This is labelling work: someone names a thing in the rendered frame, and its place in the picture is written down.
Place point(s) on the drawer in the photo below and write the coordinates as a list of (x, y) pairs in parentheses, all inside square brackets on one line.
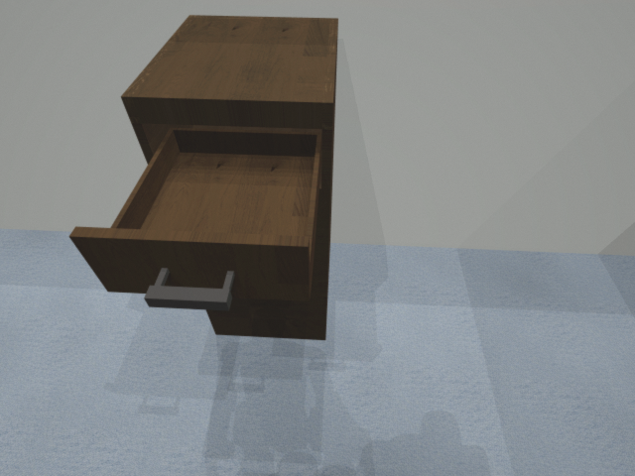
[(212, 201)]

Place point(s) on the cabinet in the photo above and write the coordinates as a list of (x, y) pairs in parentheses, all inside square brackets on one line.
[(249, 73)]

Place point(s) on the handle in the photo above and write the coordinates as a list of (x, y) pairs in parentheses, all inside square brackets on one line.
[(160, 295)]

